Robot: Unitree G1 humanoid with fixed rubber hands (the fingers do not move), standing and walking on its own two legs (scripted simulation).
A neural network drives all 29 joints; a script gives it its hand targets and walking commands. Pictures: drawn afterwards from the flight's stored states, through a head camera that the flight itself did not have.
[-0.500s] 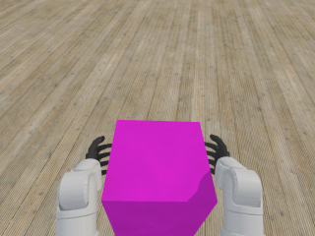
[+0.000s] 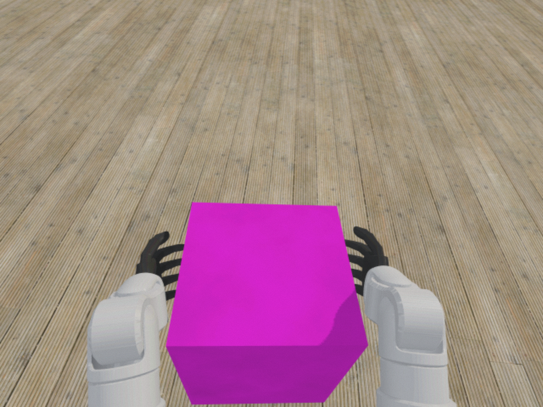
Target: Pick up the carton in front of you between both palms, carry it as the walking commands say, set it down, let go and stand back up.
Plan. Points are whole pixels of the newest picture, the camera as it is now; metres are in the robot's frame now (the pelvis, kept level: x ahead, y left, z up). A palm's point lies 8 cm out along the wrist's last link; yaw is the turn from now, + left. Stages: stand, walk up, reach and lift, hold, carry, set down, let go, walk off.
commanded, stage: carry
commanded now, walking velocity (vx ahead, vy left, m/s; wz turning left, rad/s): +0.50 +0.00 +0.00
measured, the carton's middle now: (262, 308) +0.26 +0.00 -0.01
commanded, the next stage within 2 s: none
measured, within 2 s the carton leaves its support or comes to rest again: neither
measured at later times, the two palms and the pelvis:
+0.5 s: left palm (198, 138) +0.58 +0.13 +0.06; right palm (342, 136) +0.61 -0.17 +0.06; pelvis +0.33 -0.04 +0.00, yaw +4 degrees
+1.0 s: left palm (191, 52) +0.93 +0.18 +0.07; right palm (303, 54) +0.94 -0.12 +0.08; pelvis +0.67 +0.03 +0.00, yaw +0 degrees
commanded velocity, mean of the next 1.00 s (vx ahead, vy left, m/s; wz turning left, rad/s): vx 0.50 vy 0.00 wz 0.00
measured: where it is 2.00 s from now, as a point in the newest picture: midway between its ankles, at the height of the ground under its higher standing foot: (248, 182)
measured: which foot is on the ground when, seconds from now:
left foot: down 0.00-0.40, up 0.42-0.84, down 0.86-1.00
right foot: up 0.00-0.36, down 0.38-0.86, up 0.88-1.00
